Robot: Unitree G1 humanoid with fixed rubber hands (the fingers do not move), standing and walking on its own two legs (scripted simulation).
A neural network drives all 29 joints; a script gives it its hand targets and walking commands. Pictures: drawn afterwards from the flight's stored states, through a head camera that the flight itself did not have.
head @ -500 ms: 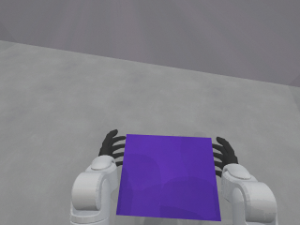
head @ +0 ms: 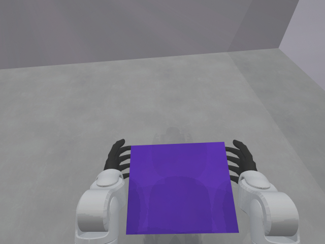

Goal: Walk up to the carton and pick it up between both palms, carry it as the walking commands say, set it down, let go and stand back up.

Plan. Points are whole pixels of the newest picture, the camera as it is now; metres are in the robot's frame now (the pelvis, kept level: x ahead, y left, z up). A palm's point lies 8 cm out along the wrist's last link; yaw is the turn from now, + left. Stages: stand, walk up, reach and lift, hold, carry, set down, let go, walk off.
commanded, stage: carry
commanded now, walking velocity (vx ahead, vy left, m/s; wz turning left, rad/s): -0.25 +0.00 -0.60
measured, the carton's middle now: (179, 191) +0.26 +0.00 +0.00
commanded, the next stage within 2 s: none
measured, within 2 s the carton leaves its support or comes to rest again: neither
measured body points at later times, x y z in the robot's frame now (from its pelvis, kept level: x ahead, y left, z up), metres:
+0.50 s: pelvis -0.20 -0.01 +0.00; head -0.19 -0.03 +0.45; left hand +0.11 +0.01 +0.08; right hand -0.01 -0.24 +0.07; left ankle -0.12 +0.12 -0.67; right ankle -0.21 -0.12 -0.72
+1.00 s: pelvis -0.36 +0.07 +0.01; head -0.34 +0.09 +0.46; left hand -0.06 +0.05 +0.10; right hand -0.22 -0.18 +0.10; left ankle -0.30 +0.15 -0.72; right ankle -0.43 -0.06 -0.64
